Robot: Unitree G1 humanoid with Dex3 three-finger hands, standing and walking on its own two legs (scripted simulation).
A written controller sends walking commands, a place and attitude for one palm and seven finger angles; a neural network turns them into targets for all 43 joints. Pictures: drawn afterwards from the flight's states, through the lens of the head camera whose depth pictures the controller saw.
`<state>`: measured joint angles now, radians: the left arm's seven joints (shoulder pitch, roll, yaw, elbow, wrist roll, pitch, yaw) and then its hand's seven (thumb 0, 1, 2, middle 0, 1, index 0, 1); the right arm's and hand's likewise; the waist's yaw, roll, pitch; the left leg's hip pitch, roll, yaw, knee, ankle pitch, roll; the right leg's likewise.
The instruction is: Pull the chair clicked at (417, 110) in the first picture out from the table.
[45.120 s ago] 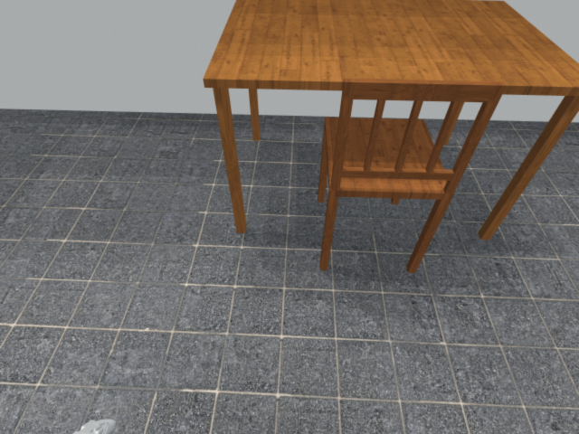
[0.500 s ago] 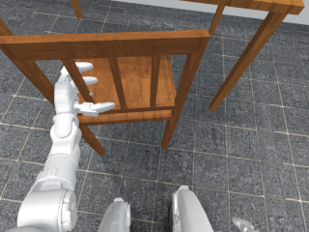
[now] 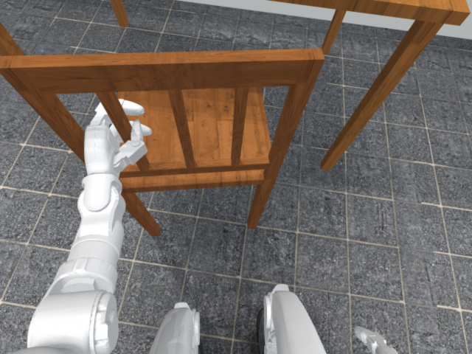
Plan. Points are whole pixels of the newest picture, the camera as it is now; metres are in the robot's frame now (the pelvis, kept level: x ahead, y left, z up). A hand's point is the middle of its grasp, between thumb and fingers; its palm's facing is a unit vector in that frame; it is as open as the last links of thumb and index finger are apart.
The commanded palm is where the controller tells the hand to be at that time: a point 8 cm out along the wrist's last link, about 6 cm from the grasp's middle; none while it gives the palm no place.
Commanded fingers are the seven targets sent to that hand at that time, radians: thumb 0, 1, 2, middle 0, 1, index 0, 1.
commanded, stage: hook a spindle and tug to test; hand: left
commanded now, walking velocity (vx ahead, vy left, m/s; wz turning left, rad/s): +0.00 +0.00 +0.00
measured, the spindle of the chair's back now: (184, 132) +0.48 +0.08 +0.01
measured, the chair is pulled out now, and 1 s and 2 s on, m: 0.16 0.20 0.30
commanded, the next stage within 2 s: step backward, pulling the chair out in 0.44 s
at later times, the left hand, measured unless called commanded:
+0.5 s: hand (142, 158) +0.43 +0.14 +0.02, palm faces +0.04 -1.00 -0.02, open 5.0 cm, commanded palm +0.39 +0.19 +0.02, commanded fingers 0.00 0.90 0.90 -0.50 -1.45 -0.50 -1.45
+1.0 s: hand (144, 158) +0.42 +0.13 +0.04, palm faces -0.02 -0.99 -0.13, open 4.9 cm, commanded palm +0.39 +0.18 +0.04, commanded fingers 0.00 0.90 0.90 -0.50 -1.45 -0.50 -1.45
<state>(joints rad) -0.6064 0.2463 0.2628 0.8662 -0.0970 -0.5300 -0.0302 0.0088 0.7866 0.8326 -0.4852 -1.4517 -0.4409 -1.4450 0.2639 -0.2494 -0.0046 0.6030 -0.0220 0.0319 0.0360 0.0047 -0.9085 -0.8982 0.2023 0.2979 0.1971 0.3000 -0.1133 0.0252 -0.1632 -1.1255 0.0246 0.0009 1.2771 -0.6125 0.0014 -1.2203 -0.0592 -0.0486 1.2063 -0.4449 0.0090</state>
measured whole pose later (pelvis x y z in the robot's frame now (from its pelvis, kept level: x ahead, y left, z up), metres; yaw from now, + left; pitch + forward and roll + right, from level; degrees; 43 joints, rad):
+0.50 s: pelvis +0.02 +0.01 +0.01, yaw -1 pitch +26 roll -1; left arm -0.38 0.18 0.19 0.63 -0.11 -0.51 -0.03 0.00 0.78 0.80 -0.47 -1.45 -0.43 -1.45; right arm 0.26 -0.24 -0.01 0.57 -0.01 0.02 0.04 0.01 -0.91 -0.90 0.20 0.30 0.20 0.30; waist -0.09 0.02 -0.17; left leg -1.06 0.03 0.02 1.24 -0.63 0.01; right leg -1.16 -0.06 -0.04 1.18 -0.47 0.02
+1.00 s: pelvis +0.03 +0.02 +0.11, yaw -1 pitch +11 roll -2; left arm -0.49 0.20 0.08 0.96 -0.05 -0.20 0.08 0.04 0.78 0.81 -0.34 -1.16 -0.49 -1.44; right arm 0.29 -0.25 -0.01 0.63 0.04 0.11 -0.10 0.00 -0.91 -0.90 0.20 0.30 0.20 0.30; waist -0.10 0.00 0.03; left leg -0.44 0.02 0.03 0.60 -0.36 0.01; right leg -0.53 -0.04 -0.05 0.55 -0.18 0.02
